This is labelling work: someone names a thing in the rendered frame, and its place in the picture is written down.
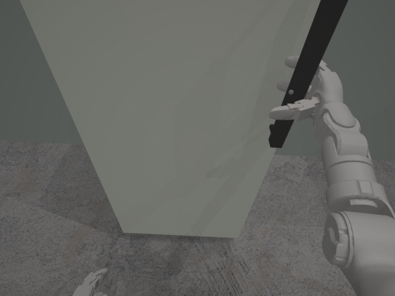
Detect right robot upper arm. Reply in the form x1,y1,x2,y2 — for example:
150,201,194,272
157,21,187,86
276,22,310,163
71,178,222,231
322,211,395,296

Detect robot right forearm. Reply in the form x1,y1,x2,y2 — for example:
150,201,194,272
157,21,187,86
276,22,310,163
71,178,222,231
313,102,395,219

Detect fridge door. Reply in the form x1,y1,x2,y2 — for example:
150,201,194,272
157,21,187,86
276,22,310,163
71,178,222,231
20,0,321,238

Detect robot right hand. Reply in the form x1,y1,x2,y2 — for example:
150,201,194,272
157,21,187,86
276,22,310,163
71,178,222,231
269,55,344,122

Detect robot left hand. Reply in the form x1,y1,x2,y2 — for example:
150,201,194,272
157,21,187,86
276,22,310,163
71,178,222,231
72,268,108,296

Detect handle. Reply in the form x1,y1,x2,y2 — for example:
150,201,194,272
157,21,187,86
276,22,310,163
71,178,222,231
268,0,348,148

